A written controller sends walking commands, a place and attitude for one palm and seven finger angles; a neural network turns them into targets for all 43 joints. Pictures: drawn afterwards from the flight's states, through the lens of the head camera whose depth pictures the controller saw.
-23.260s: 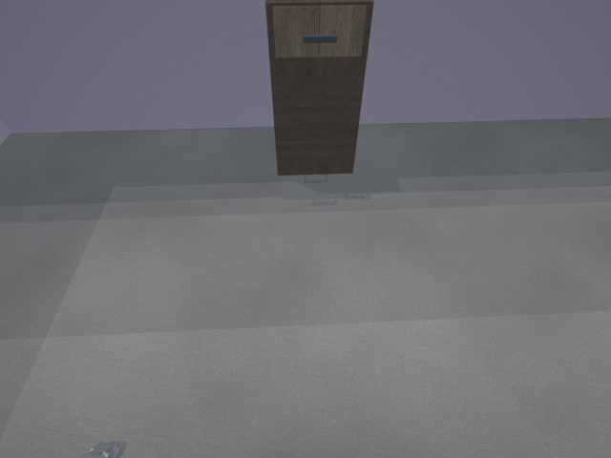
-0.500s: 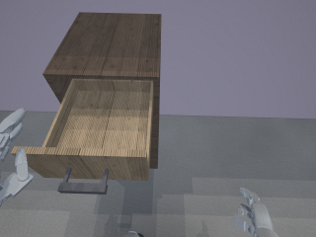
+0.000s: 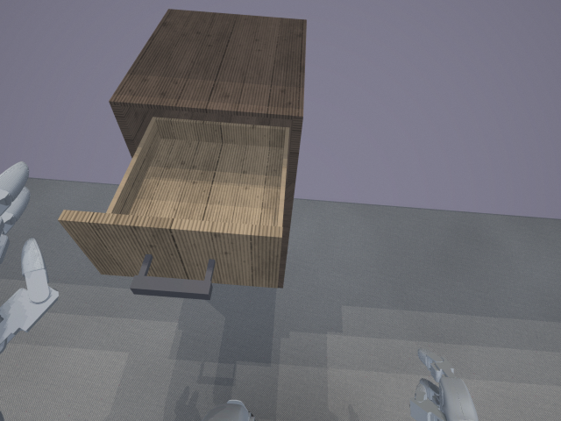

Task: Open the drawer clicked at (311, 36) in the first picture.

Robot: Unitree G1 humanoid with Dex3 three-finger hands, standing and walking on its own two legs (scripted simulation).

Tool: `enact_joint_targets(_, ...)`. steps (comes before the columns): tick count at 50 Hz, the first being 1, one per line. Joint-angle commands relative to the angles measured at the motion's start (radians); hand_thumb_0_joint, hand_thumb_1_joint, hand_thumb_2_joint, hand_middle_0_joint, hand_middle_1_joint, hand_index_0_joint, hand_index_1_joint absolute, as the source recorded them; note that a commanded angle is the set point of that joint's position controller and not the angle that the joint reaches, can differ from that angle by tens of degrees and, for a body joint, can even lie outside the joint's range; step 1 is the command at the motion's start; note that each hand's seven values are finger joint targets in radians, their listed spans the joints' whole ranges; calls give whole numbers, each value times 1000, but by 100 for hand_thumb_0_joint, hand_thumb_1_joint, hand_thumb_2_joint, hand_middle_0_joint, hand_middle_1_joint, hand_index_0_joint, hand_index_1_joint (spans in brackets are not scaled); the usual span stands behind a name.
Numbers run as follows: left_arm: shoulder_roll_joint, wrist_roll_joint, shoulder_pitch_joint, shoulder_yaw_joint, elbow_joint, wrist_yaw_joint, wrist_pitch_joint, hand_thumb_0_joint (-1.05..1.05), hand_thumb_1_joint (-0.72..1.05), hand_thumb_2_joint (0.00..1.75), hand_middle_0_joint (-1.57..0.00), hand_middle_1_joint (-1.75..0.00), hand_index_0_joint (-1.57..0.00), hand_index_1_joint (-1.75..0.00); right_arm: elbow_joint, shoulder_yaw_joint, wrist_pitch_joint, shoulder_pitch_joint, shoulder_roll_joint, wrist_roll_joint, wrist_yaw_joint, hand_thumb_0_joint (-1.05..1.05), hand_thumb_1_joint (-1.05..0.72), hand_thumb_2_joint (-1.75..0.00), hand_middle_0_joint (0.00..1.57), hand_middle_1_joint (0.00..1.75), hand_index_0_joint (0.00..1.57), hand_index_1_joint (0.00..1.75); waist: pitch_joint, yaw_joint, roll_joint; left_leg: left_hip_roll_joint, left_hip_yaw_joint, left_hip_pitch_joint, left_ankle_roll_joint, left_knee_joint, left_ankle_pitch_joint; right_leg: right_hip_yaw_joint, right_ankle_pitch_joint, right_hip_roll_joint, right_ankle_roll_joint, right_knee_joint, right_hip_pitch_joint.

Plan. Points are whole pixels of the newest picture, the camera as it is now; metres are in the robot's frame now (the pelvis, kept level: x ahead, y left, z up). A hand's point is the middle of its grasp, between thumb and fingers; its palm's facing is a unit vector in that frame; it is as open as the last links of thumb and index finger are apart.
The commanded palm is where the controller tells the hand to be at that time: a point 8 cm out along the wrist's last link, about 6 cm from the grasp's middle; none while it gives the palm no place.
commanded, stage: step back with the hand held close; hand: left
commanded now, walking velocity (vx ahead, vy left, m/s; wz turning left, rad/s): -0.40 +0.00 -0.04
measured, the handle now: (175, 275) +0.34 +0.20 -0.05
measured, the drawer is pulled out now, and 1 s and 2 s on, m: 0.29 0.29 0.29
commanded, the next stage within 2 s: stop stepping back and stand still in 0.22 s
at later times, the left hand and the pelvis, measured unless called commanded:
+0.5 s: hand out of the picture +0.10 +0.20 +0.17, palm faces +0.31 -0.81 -0.51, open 7.4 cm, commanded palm +0.04 +0.24 +0.20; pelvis -0.09 -0.03 +0.02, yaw -1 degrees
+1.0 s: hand out of the picture +0.05 +0.21 +0.17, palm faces +0.39 -0.81 -0.43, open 7.4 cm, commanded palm -0.01 +0.25 +0.20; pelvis -0.13 -0.03 +0.01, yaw +1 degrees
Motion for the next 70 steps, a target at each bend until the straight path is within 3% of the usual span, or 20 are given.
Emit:
enact_joint_targets(1, 190, -6, 41, 171, -187, 7, -82, 0, 90, 90, -20, -30, -20, -30, -195, -55, -73, -98, -122, -8, 2, 0, -90, -90, 20, 30, 20, 30, -160, -3, 266, 306, -333, -46, 97, -425, -210, 68, -233, 31, 8, 214, 110)
enact_joint_targets(5, 161, -13, 73, 151, -252, 7, -96, 0, 90, 90, -20, -30, -20, -30, -161, -62, -101, -71, -120, -20, 26, 0, -90, -90, 20, 30, 20, 30, -242, 12, 171, 274, -224, 182, 124, -277, 166, 83, -203, 23, 13, 207, -8)
enact_joint_targets(12, 224, -35, 85, 212, -246, -25, -120, 0, 90, 90, -20, -30, -20, -30, -157, -49, -111, -100, -137, -15, 31, 0, -90, -90, 20, 30, 20, 30, -237, 14, 203, 205, -147, 146, 59, -260, -23, 20, -3, 43, -2, -198, 182)
enact_joint_targets(14, 195, -43, 88, 190, -195, -44, -122, 0, 90, 90, -20, -30, -20, -30, -164, -61, -101, -89, -128, 7, 31, 0, -90, -90, 20, 30, 20, 30, -231, 5, 55, 103, -49, 153, -10, -124, -195, 50, 41, -32, -40, -275, 132)
enact_joint_targets(16, 209, -38, 91, 189, -152, -29, -109, 0, 90, 90, -20, -30, -20, -30, -163, -87, -75, -114, -113, 32, 19, 0, -90, -90, 20, 30, 20, 30, -178, -5, -225, -37, 13, 173, -62, 388, -237, 377, 18, -348, -167, -404, -149)
enact_joint_targets(17, 185, -33, 103, 203, -112, -13, -89, 0, 90, 90, -20, -30, -20, -30, -141, -88, -54, -112, -104, 18, 18, 0, -90, -90, 20, 30, 20, 30, -184, -12, -187, -35, -22, 96, -52, 516, -313, 384, 239, -369, -205, -355, -105)
enact_joint_targets(20, 158, 7, 115, 161, -62, 18, -47, 0, 90, 90, -20, -30, -20, -30, -173, -26, -20, -155, -48, 8, -2, 0, -90, -90, 20, 30, 20, 30, -142, -31, -155, 2, -10, 2, -30, 265, -310, 192, 543, -265, -128, -224, 135)
enact_joint_targets(23, 159, 17, 81, 133, -104, 40, -42, 0, 90, 90, -20, -30, -20, -30, -171, -28, -43, -109, -83, 4, -13, 0, -90, -90, 20, 30, 20, 30, -126, -26, -150, -5, 37, 138, -1, -106, -187, 185, 459, -243, -86, -196, 183)
enact_joint_targets(27, 187, 5, 52, 116, -235, 36, -59, 0, 90, 90, -20, -30, -20, -30, -212, -62, -84, -76, -151, 18, -2, 0, -90, -90, 20, 30, 20, 30, -150, 8, 83, 182, -90, 315, 49, -220, 292, 114, 255, -97, -1, -99, 155)
enact_joint_targets(29, 174, 10, 97, 127, -225, 32, -55, 0, 90, 90, -20, -30, -20, -30, -197, -32, -76, -68, -97, 9, 8, 0, -90, -90, 20, 30, 20, 30, -155, -3, 193, 166, -117, 248, 53, -246, 252, 42, 127, -59, 12, -108, 162)
enact_joint_targets(33, 151, 3, 81, 122, -170, 32, -63, 0, 90, 90, -20, -30, -20, -30, -186, -38, -81, -70, -112, 17, 14, 0, -90, -90, 20, 30, 20, 30, -101, -13, 41, 97, -69, 80, 30, -248, -196, 96, 37, -68, 4, -218, 234)
enact_joint_targets(37, 139, 5, 57, 98, -125, 32, -56, 0, 90, 90, -20, -30, -20, -30, -178, -50, -74, -56, -122, 6, 12, 0, -90, -90, 20, 30, 20, 30, -64, -28, -38, 34, -8, 178, 20, -123, -284, 210, -251, -130, -45, -344, 42)
enact_joint_targets(44, 123, 23, -14, 72, -97, 39, -38, 0, 90, 90, -20, -30, -20, -30, -172, -23, -78, -67, -109, -1, -4, 0, -90, -90, 20, 30, 20, 30, -13, -19, 75, 109, -142, 49, 56, -331, -453, 85, -173, -22, -12, -200, 125)
enact_joint_targets(55, 135, 6, 22, 80, -115, 33, -42, 0, 90, 90, -20, -30, -20, -30, -151, -22, -81, -63, -97, -6, 10, 0, -90, -90, 20, 30, 20, 30, -89, -12, -7, 37, -23, 193, 10, -174, -64, 153, 46, -93, -29, -300, 149)
enact_joint_targets(56, -48, 104, -113, -290, 744, -108, 109, 0, 90, 90, -20, -30, -20, -30, 105, -77, -114, -58, -195, -14, 90, 0, -90, -90, 20, 30, 20, 30, -68, -51, 13, 72, -38, 153, -3, -16, 80, 62, 225, -152, -51, -96, 29)
enact_joint_targets(59, -113, 91, -150, -279, 857, -140, 185, 0, 90, 90, -20, -30, -20, -30, 105, -48, -29, 57, -117, -29, 66, 0, -90, -90, 20, 30, 20, 30, -140, -14, -76, 99, -89, 151, 41, -84, 168, 50, 209, -89, -35, -60, 94)
enact_joint_targets(62, -78, 96, -247, -275, 1039, -144, 192, 0, 90, 90, -20, -30, -20, -30, 113, -44, 6, 41, -114, -36, 51, 0, -90, -90, 20, 30, 20, 30, -142, -1, -242, 36, -46, 158, 27, -20, 180, 103, 403, -145, -74, -85, 155)
enact_joint_targets(64, -60, 87, -294, -282, 1177, -136, 203, 0, 90, 90, -20, -30, -20, -30, 143, -38, 30, 45, -103, -40, 40, 0, -90, -90, 20, 30, 20, 30, -133, -2, -163, 20, -26, 205, 18, -41, 159, 124, 465, -167, -89, -111, 174)
enact_joint_targets(68, -68, 76, -342, -301, 1423, -131, 211, 0, 90, 90, -20, -30, -20, -30, 234, -14, 46, 39, -95, -40, 29, 0, -90, -90, 20, 30, 20, 30, -15, 15, 115, 81, -105, 161, 38, -211, 110, 89, 124, -82, -40, -177, 175)
enact_joint_targets(70, -78, 73, -319, -309, 1525, -134, 204, 0, 90, 90, -20, -30, -20, -30, 274, -8, 47, 50, -83, -35, 23, 0, -90, -90, 20, 30, 20, 30, -18, 18, 123, 73, -94, 169, 31, -233, 41, 108, 114, -86, -46, -224, 206)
